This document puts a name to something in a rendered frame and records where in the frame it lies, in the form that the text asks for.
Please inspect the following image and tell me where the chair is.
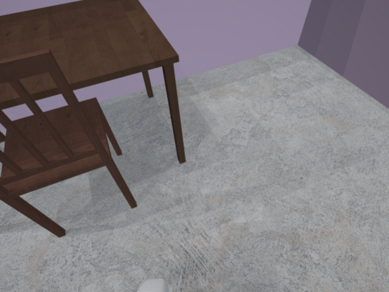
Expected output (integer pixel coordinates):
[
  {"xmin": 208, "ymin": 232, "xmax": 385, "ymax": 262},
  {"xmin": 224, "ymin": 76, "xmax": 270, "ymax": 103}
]
[{"xmin": 0, "ymin": 49, "xmax": 137, "ymax": 238}]

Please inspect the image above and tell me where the table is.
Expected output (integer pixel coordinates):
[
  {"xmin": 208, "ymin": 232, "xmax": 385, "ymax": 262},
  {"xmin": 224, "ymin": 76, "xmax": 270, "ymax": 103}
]
[{"xmin": 0, "ymin": 0, "xmax": 186, "ymax": 164}]

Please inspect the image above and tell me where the left robot thigh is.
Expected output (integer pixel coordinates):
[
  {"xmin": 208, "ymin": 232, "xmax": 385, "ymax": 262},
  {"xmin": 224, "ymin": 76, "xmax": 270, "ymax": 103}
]
[{"xmin": 136, "ymin": 279, "xmax": 173, "ymax": 292}]

